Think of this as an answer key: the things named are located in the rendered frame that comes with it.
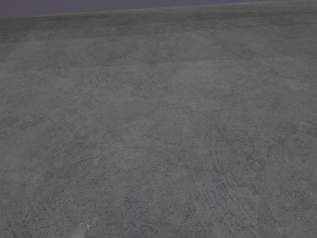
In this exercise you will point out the robot left hand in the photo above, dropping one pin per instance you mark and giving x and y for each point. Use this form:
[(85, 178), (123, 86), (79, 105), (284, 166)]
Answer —
[(85, 226)]

